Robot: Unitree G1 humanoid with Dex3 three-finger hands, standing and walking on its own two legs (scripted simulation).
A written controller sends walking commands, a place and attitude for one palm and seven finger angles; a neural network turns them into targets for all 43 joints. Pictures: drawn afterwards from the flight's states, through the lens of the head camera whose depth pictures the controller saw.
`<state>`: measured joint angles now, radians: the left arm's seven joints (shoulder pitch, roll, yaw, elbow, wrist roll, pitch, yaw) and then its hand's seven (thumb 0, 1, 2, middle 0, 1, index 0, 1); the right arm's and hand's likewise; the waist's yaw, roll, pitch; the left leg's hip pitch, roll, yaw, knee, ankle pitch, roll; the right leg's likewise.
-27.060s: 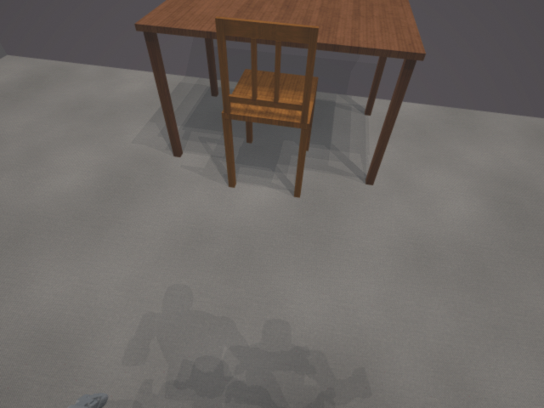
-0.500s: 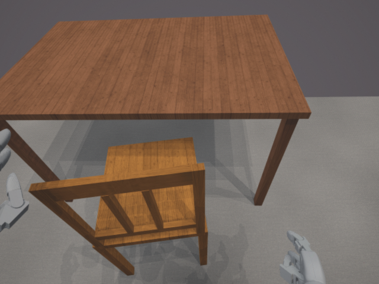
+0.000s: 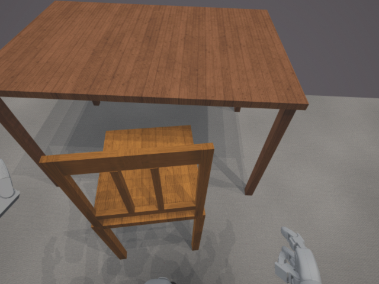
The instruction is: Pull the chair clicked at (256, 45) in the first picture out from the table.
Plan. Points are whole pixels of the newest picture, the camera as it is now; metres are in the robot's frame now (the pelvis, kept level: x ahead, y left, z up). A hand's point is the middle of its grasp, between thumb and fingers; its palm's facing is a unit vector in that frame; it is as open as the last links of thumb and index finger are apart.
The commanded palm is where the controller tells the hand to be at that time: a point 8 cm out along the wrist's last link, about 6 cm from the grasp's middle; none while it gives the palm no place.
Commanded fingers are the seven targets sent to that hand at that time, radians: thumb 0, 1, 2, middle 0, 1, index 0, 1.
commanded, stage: step back with the hand held close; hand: left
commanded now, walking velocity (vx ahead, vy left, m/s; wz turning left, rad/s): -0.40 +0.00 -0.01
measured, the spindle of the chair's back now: (124, 192) +0.35 +0.21 -0.10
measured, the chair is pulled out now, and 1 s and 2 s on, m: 0.17 0.17 0.17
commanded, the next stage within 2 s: stop stepping back and stand still in 0.44 s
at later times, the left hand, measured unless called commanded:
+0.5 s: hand (4, 254) +0.12 +0.24 +0.17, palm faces +0.39 -0.80 -0.46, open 7.5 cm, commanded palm +0.06 +0.29 +0.19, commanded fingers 0.00 0.90 0.90 -0.20 -0.30 -0.20 -0.30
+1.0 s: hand out of the picture +0.00 +0.28 +0.19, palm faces +0.58 -0.73 -0.35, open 7.5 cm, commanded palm -0.05 +0.31 +0.19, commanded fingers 0.00 0.90 0.90 -0.20 -0.30 -0.20 -0.30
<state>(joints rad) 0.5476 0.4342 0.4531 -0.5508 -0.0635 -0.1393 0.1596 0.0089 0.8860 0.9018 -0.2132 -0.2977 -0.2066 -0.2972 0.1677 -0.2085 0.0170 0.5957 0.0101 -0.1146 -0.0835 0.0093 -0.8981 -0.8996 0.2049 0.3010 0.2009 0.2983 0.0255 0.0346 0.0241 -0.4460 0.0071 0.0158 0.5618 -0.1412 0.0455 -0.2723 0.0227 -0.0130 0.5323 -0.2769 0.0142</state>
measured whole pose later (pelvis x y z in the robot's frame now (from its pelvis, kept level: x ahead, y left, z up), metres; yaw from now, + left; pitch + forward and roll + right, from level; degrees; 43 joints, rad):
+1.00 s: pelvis -0.16 -0.01 +0.00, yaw +5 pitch -4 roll -1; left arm 0.49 0.38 0.39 -0.49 -0.03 -0.14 0.18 0.01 0.88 0.90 -0.21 -0.30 -0.21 -0.30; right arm 0.28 -0.21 0.00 0.68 0.02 -0.15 -0.08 0.01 -0.90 -0.90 0.20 0.30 0.20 0.30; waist 0.02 -0.02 -0.04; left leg -0.20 0.04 0.00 0.60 -0.33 -0.01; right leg -0.29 -0.03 -0.04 0.54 -0.21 0.02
